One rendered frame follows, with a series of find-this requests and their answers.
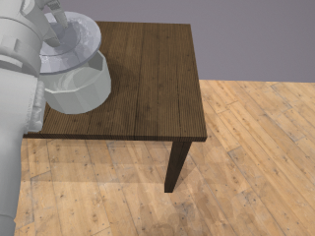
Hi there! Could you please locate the robot left forearm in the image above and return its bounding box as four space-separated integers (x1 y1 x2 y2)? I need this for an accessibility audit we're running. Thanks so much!
0 0 49 79

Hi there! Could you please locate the pot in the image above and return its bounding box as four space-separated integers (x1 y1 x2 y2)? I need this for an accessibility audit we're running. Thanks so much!
38 51 111 115

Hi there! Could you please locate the table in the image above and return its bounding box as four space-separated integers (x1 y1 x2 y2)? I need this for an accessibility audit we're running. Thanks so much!
23 21 208 193

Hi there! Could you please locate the knob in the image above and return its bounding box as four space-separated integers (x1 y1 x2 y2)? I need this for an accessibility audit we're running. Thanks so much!
50 22 65 40

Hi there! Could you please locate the robot left hand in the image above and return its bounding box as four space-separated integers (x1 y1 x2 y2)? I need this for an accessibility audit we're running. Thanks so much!
41 0 69 48

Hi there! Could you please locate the lid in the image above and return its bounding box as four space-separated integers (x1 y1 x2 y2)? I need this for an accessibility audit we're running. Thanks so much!
39 11 102 76

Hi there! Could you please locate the robot left upper arm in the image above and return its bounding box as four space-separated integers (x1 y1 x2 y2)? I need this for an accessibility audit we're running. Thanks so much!
0 68 46 236

